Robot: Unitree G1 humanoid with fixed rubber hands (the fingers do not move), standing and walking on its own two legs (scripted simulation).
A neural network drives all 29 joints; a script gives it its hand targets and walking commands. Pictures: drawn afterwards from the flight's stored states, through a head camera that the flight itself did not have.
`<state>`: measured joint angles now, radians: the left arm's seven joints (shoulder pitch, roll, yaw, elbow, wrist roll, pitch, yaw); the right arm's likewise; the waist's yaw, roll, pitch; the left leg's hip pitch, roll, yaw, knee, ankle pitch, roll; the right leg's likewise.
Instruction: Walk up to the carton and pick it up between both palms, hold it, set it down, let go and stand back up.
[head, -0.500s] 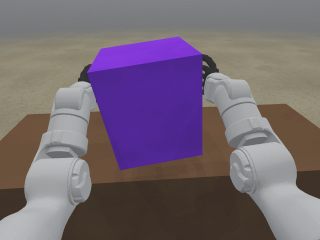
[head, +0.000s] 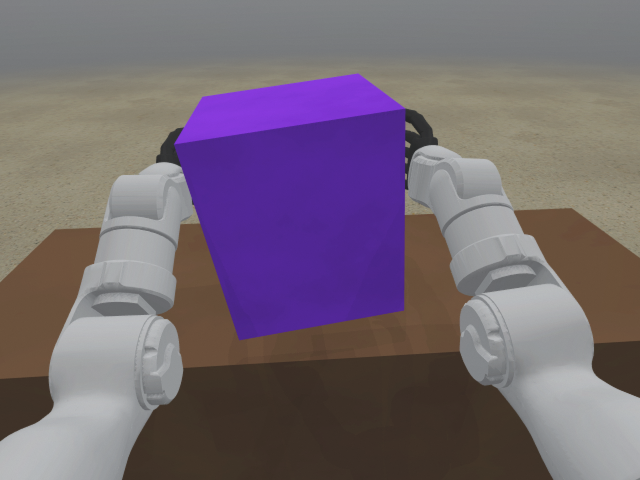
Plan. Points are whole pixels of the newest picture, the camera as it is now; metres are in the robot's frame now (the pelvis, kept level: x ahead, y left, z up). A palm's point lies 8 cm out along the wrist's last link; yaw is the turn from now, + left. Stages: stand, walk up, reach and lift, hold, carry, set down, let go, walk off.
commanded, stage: set down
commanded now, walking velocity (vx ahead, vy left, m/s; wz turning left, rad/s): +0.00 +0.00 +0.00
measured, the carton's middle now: (301, 201) +0.39 +0.02 +0.26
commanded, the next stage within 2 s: none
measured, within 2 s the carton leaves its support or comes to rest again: neither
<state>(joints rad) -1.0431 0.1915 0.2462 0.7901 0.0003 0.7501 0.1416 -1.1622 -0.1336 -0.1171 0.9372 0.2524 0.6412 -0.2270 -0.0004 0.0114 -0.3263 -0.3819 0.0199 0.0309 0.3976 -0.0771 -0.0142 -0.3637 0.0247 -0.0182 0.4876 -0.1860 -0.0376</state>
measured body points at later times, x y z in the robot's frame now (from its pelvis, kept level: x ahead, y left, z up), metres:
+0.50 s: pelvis +0.01 +0.00 +0.00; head -0.03 +0.02 +0.45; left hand +0.44 +0.21 +0.24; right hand +0.45 -0.10 +0.25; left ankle +0.08 +0.13 -0.74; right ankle +0.04 -0.09 -0.74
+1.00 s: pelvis +0.02 +0.00 +0.00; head -0.01 +0.02 +0.45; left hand +0.45 +0.19 +0.25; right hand +0.46 -0.11 +0.23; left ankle +0.08 +0.13 -0.74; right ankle +0.04 -0.09 -0.74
